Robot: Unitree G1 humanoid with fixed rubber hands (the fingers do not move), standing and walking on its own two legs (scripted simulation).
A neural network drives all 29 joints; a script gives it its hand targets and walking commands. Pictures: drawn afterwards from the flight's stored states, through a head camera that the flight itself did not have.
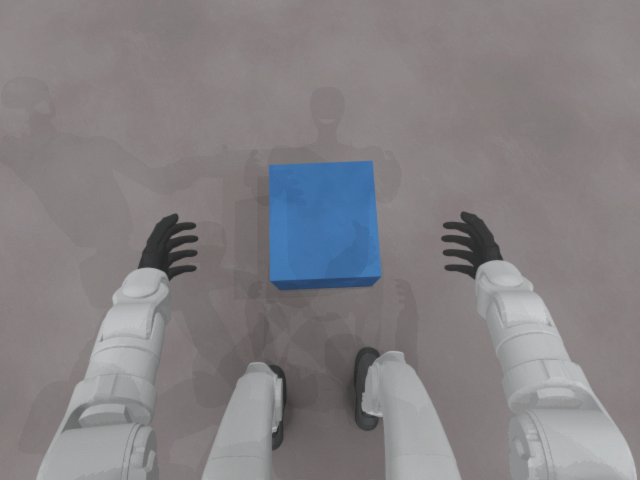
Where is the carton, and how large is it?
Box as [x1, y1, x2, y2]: [269, 161, 381, 289]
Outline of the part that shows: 372,161 269,165 270,280 279,289 367,286 372,285 379,278 381,274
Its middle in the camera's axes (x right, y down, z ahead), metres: +0.00 -0.03 +1.03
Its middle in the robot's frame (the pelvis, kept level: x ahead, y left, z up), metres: +0.54 +0.00 -0.60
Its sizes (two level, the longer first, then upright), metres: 0.294 0.262 0.196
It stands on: the floor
